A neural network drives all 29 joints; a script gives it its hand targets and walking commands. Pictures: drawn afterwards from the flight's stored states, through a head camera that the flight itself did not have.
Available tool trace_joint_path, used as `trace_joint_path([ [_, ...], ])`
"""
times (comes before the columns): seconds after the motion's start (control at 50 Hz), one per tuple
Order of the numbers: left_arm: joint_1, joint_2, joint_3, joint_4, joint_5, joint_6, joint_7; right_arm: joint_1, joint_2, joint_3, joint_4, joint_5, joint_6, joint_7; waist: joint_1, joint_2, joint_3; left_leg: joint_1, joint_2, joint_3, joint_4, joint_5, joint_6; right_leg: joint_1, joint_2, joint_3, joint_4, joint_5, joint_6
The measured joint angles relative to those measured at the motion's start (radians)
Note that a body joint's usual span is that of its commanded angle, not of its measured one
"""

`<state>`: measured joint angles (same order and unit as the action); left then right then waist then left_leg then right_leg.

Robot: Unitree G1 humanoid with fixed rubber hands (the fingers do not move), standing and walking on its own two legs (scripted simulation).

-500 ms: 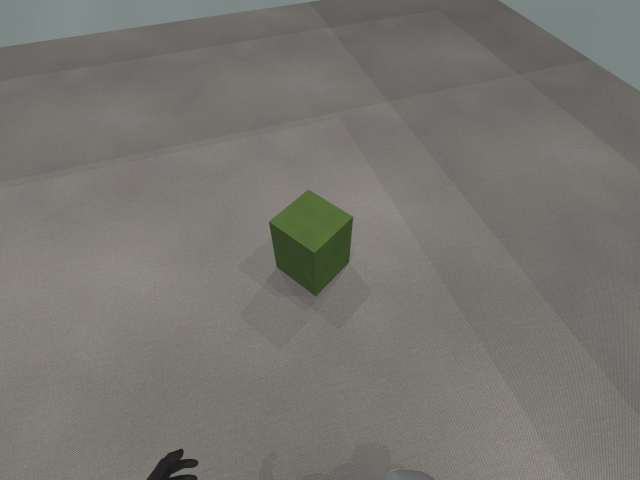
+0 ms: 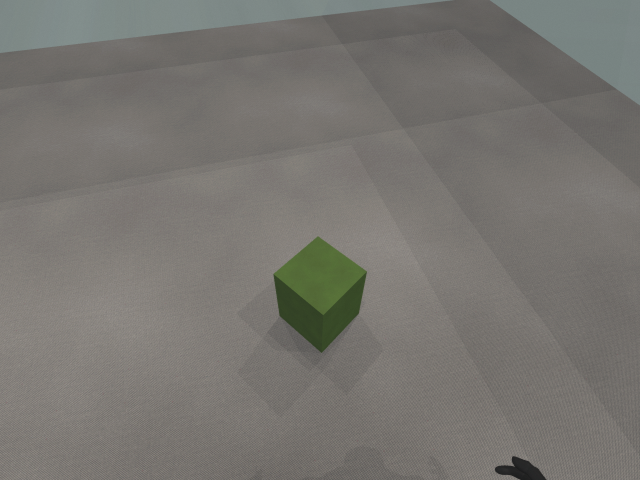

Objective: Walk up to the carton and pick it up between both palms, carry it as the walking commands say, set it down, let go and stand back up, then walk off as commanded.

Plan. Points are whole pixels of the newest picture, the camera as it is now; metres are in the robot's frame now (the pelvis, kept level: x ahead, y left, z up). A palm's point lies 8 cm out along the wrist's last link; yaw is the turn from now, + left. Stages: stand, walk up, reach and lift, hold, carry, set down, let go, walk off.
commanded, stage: walk up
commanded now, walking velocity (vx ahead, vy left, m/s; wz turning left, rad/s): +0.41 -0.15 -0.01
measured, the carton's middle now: (319, 295) +0.71 +0.02 -0.63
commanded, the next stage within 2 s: none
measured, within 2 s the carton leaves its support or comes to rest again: neither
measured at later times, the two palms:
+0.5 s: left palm (171, 419) +0.21 +0.24 -0.12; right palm (502, 367) +0.28 -0.25 -0.11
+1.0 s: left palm (192, 349) +0.32 +0.23 -0.12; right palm (490, 344) +0.32 -0.24 -0.12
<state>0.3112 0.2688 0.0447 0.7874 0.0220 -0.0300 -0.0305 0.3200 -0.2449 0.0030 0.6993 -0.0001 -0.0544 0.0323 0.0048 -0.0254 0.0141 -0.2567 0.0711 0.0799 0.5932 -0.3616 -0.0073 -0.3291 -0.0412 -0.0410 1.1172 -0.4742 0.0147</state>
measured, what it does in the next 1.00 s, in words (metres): walks ahead: right foot, then left foot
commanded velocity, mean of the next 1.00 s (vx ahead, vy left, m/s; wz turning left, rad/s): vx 0.21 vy -0.03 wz -0.01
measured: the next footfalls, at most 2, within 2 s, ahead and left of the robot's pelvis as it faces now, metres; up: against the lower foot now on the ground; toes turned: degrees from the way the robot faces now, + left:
right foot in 0.18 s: +0.13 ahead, -0.15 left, +0.00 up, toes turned -3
left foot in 0.48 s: +0.25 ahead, +0.12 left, +0.00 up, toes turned +6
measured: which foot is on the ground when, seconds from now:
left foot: down 0.00-0.18, up 0.20-0.46, down 0.48-1.00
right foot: up 0.00-0.16, down 0.18-0.50, up 0.52-0.76, down 0.78-1.00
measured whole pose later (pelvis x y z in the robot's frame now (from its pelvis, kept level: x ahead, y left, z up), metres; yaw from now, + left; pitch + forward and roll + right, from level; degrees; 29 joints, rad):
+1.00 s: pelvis +0.24 +0.00 +0.00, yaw -1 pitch +1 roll -1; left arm 0.27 0.18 0.02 0.80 0.01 -0.01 0.00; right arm 0.27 -0.23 0.00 0.70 0.00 0.02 0.01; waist -0.01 0.04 0.04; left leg -0.27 0.07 0.09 0.61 -0.31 -0.02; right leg -0.22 -0.04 -0.06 0.58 -0.37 0.03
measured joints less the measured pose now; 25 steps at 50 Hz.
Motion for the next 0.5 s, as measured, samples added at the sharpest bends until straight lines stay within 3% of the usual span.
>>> trace_joint_path([
  [0.08, -0.036, -0.008, -0.007, 0.0, 0.0, 0.015, -0.02, 0.114, -0.002, 0.0, -0.001, 0.0, 0.021, -0.008, -0.007, -0.009, 0.005, 0.085, 0.005, 0.001, -0.069, -0.011, -0.013, -0.068, 0.0, 0.001, -0.048, -0.001, 0.0],
  [0.16, -0.066, -0.02, -0.019, -0.001, 0.001, 0.017, -0.023, 0.149, -0.012, 0.0, -0.001, 0.0, 0.037, -0.015, -0.017, -0.005, 0.007, 0.122, 0.006, 0.005, -0.076, -0.047, -0.034, -0.068, -0.001, 0.003, -0.374, 0.049, 0.0],
  [0.18, -0.066, -0.018, -0.022, -0.001, 0.003, 0.011, -0.022, 0.147, -0.018, 0.0, -0.001, 0.0, 0.037, -0.016, -0.017, -0.006, 0.01, 0.109, 0.006, 0.007, -0.021, -0.076, -0.034, -0.053, -0.003, 0.004, -0.469, 0.138, 0.0],
  [0.2, -0.066, -0.024, -0.023, 0.0, 0.005, 0.006, -0.017, 0.138, -0.026, 0.0, 0.001, 0.0, 0.042, -0.017, -0.017, 0.005, 0.024, 0.086, 0.012, -0.002, 0.079, -0.111, -0.034, -0.05, -0.001, -0.001, -0.452, 0.187, -0.005],
  [0.26, -0.046, -0.05, -0.028, 0.006, 0.003, 0.003, -0.001, 0.093, -0.033, 0.0, 0.0, 0.0, 0.061, -0.02, -0.016, 0.036, 0.027, -0.022, 0.007, -0.014, 0.437, -0.189, -0.034, -0.013, 0.001, -0.012, -0.404, 0.107, -0.019],
  [0.32, -0.027, -0.067, -0.033, 0.005, 0.002, 0.003, 0.009, 0.013, -0.032, 0.0, -0.002, 0.0, 0.066, -0.02, -0.018, 0.059, 0.027, -0.108, 0.005, -0.016, 0.568, -0.166, -0.034, 0.036, 0.001, -0.013, -0.449, 0.095, -0.021],
  [0.36, -0.025, -0.071, -0.033, 0.005, 0.002, 0.003, 0.012, -0.041, -0.03, 0.0, -0.002, 0.0, 0.069, -0.02, -0.018, 0.069, 0.026, -0.134, 0.005, -0.017, 0.519, -0.157, -0.034, 0.06, 0.002, -0.014, -0.476, 0.097, -0.021],
  [0.44, -0.025, -0.064, -0.025, 0.005, 0.002, 0.003, 0.019, -0.132, -0.017, 0.0, -0.003, 0.0, 0.068, -0.02, -0.019, 0.069, 0.026, -0.136, 0.006, -0.018, 0.27, -0.145, -0.034, 0.079, 0.002, -0.015, -0.494, 0.085, -0.012],
  [0.48, -0.024, -0.06, -0.021, 0.005, 0.002, 0.003, 0.019, -0.156, -0.014, 0.0, -0.003, 0.0, 0.055, -0.02, -0.019, 0.069, 0.025, -0.127, 0.006, -0.018, 0.109, -0.072, -0.034, 0.079, 0.003, -0.016, -0.493, 0.074, 0.001],
  [0.5, -0.024, -0.057, -0.017, 0.005, 0.001, 0.004, 0.019, -0.157, -0.011, 0.0, -0.002, 0.0, 0.045, -0.02, -0.019, 0.067, 0.025, -0.118, 0.005, -0.016, 0.059, 0.051, -0.033, 0.079, 0.002, -0.015, -0.487, 0.065, 0.006],
])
